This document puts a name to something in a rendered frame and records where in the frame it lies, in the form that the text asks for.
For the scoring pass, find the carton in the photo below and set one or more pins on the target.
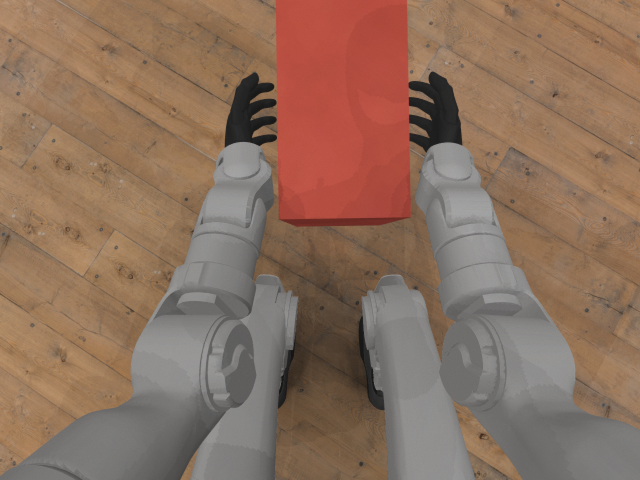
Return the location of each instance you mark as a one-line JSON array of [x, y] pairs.
[[342, 112]]

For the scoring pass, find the robot right upper arm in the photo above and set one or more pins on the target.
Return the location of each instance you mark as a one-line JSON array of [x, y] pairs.
[[516, 375]]

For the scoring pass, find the left robot hand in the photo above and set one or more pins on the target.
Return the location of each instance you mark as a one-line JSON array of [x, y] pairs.
[[239, 128]]

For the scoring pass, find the left robot thigh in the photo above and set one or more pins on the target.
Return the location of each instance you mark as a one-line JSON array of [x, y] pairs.
[[242, 445]]

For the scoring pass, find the left robot forearm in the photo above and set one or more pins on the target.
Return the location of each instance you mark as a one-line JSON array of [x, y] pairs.
[[217, 275]]

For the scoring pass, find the right robot forearm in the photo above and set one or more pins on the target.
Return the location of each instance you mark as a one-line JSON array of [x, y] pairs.
[[476, 271]]

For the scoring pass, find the robot right shin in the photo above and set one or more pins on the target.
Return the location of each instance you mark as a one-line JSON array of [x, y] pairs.
[[416, 296]]

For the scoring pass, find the right robot hand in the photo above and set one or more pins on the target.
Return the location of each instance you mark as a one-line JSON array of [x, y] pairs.
[[445, 125]]

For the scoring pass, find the robot left upper arm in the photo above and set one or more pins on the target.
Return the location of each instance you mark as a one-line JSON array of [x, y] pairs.
[[187, 371]]

